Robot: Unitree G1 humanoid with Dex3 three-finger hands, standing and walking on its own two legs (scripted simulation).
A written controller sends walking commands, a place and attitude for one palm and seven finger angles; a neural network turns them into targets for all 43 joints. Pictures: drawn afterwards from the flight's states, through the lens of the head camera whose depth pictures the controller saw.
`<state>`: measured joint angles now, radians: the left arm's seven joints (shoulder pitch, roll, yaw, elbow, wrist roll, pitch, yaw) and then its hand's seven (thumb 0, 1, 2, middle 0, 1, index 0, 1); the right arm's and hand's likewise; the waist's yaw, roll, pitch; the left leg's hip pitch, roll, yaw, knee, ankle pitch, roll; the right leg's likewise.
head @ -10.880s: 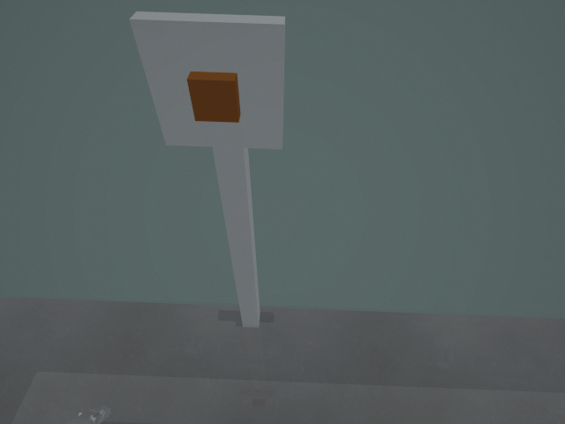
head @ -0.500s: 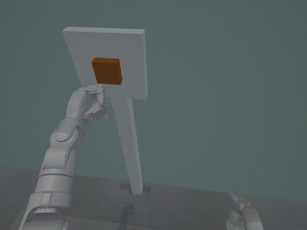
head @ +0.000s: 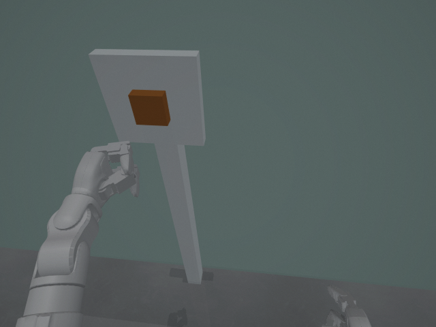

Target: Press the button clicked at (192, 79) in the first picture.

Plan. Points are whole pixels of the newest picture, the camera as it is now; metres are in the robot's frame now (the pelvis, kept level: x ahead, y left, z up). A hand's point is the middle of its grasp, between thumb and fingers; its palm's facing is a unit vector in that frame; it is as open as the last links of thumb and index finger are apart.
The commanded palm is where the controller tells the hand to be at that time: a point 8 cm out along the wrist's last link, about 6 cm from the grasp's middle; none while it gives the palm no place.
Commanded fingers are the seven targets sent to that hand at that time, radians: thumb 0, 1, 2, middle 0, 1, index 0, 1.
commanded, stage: draw the hand back to the body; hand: left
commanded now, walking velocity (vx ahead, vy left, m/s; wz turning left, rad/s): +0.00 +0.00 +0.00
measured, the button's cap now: (150, 107) +0.49 +0.18 +0.20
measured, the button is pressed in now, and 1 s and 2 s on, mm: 0 0 0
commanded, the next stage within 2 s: step back with the hand held close in 1.18 s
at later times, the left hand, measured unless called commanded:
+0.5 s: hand (83, 220) +0.22 +0.21 +0.17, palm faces +0.34 -0.91 -0.24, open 3.1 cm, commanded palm +0.18 +0.26 +0.17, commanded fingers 0.00 0.90 0.90 -1.30 -1.50 -1.30 -1.50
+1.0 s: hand (41, 248) +0.18 +0.25 +0.16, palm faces +0.44 -0.82 -0.37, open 3.1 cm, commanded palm +0.13 +0.29 +0.18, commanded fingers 0.00 0.90 0.90 -1.30 -1.50 -1.30 -1.50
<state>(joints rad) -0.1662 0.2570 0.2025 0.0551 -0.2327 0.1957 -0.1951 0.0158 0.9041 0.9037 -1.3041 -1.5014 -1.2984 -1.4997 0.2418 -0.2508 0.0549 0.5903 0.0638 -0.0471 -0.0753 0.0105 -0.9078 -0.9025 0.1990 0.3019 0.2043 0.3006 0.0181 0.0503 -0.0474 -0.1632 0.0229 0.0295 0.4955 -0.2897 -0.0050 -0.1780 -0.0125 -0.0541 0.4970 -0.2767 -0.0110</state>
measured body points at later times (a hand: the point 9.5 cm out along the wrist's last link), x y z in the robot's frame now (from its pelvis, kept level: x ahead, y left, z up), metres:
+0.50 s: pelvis -0.02 +0.00 +0.01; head -0.04 -0.02 +0.45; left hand +0.20 +0.26 +0.18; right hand +0.18 -0.20 -0.07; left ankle -0.01 +0.12 -0.74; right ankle +0.00 -0.11 -0.74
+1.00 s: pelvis +0.01 +0.01 +0.01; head -0.02 -0.01 +0.45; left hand +0.15 +0.29 +0.19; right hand +0.20 -0.21 -0.07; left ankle -0.01 +0.12 -0.74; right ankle +0.00 -0.11 -0.74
